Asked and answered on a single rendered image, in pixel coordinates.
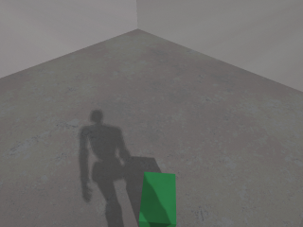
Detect carton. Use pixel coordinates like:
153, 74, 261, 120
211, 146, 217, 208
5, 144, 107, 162
138, 171, 177, 227

